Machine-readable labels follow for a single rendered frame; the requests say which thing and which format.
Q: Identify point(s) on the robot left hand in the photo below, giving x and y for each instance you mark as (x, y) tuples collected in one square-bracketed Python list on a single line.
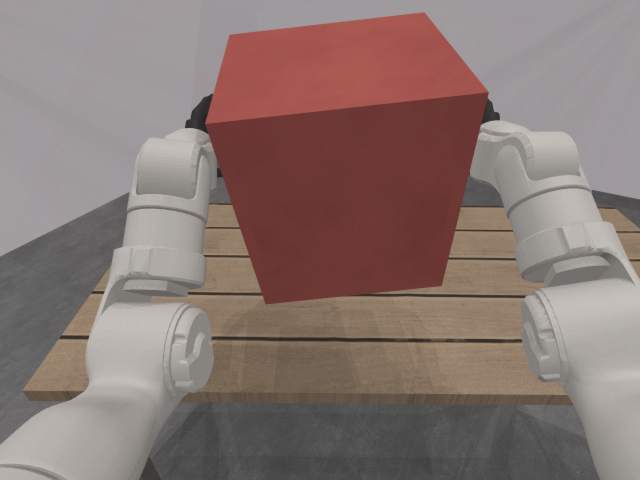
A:
[(198, 119)]

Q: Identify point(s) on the robot right hand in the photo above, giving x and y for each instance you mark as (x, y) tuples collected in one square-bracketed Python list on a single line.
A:
[(489, 114)]

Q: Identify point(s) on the robot left forearm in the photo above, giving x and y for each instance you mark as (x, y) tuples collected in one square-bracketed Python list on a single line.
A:
[(166, 215)]

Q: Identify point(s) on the robot right upper arm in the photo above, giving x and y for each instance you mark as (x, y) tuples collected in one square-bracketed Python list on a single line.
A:
[(586, 338)]

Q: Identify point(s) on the robot left upper arm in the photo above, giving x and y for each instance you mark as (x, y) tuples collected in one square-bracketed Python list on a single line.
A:
[(143, 358)]

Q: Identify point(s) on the carton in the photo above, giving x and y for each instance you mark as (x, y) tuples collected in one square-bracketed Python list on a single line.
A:
[(345, 149)]

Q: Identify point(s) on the table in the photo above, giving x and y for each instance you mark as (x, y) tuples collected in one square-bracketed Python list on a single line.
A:
[(459, 343)]

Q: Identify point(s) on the robot right forearm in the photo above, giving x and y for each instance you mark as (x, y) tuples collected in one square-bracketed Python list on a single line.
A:
[(561, 237)]

